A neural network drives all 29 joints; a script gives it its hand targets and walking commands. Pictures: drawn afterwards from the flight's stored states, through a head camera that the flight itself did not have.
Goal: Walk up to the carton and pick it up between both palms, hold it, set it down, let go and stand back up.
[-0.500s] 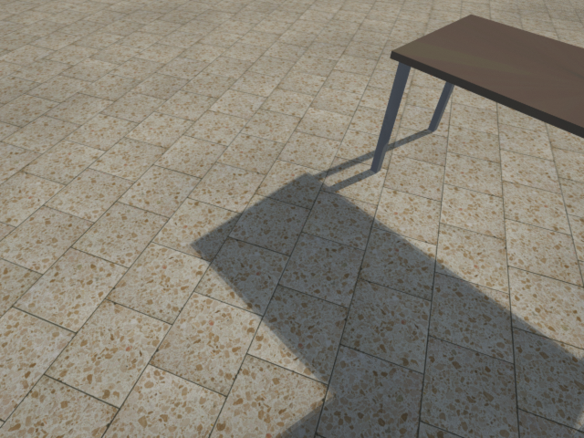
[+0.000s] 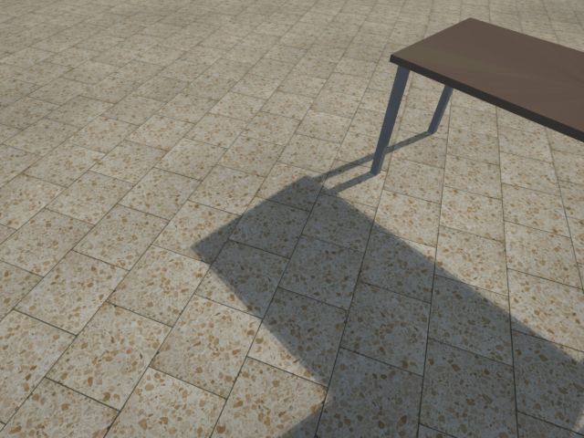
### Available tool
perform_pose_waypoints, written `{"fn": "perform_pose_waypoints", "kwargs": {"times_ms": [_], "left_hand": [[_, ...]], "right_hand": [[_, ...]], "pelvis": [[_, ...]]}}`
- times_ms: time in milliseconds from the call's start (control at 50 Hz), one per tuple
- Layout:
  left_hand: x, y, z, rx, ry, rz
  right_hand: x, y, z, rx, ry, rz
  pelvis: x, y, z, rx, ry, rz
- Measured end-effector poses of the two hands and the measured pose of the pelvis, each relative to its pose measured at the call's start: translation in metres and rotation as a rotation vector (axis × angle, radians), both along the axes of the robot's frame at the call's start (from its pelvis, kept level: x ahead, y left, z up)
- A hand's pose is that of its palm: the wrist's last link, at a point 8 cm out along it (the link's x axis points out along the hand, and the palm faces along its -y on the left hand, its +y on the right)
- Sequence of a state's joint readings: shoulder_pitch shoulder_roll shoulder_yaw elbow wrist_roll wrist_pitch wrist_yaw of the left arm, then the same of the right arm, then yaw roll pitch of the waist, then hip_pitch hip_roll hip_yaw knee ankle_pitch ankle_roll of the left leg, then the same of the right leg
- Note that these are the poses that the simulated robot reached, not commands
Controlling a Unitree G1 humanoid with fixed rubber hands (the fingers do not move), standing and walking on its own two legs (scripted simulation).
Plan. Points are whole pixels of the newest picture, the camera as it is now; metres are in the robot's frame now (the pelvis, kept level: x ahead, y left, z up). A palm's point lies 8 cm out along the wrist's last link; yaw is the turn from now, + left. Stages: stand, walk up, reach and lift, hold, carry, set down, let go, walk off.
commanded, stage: stand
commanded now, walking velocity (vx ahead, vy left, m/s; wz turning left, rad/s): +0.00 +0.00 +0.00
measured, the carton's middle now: out of the picture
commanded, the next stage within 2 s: walk up in 1.38 s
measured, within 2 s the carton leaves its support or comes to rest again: neither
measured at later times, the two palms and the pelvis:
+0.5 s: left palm out of the picture -0.02 +0.20 -0.14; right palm out of the picture -0.03 -0.20 -0.14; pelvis -0.01 +0.00 +0.00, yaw +0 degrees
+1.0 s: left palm out of the picture -0.04 +0.20 -0.15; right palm out of the picture -0.04 -0.20 -0.14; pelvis -0.01 +0.00 +0.01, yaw +0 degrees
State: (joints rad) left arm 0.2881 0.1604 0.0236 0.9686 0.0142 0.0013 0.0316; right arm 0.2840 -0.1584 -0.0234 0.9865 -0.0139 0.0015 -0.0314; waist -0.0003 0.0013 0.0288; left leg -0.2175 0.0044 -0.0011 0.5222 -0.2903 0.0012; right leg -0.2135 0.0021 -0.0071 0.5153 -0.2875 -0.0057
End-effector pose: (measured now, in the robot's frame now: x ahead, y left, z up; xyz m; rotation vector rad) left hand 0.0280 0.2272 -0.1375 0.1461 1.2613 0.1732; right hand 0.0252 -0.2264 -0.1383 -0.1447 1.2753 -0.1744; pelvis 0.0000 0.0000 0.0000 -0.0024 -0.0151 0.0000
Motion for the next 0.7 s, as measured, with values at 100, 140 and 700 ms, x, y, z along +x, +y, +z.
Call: {"fn": "perform_pose_waypoints", "kwargs": {"times_ms": [100,140,700], "left_hand": [[-0.013,-0.004,-0.002,-0.009,0.044,0.011],[-0.018,-0.006,-0.003,-0.014,0.061,0.015],[-0.06,-0.027,-0.008,-0.059,0.184,0.035]], "right_hand": [[-0.013,0.004,-0.002,0.01,0.043,-0.011],[-0.018,0.006,-0.003,0.015,0.06,-0.015],[-0.061,0.026,-0.007,0.058,0.178,-0.033]], "pelvis": [[0.0,0.0,0.002,0.0,-0.008,0.0],[-0.001,0.0,0.002,0.0,-0.011,0.0],[-0.009,0.0,0.005,0.0,-0.026,0.001]]}}
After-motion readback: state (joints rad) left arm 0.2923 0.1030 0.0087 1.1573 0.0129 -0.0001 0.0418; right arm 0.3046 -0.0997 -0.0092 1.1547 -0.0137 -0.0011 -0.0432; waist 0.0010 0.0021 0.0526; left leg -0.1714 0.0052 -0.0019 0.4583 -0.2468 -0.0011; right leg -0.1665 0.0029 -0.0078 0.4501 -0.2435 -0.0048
